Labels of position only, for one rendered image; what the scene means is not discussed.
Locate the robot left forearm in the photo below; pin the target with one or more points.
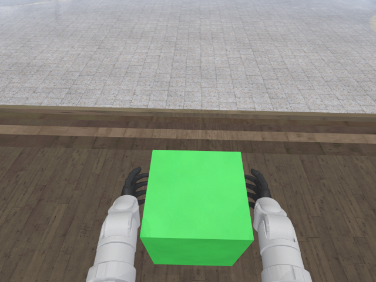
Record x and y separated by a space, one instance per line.
114 261

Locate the robot right hand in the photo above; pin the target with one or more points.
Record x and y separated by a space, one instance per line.
261 189

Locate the robot right forearm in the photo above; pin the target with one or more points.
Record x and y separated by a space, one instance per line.
279 249

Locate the carton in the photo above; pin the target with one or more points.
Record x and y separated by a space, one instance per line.
196 208

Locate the robot left hand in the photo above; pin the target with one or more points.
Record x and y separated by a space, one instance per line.
131 186

